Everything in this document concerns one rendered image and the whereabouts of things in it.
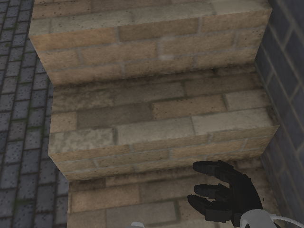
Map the robot right forearm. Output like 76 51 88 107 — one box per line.
239 209 281 228

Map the robot right hand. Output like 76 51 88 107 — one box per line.
187 160 264 228

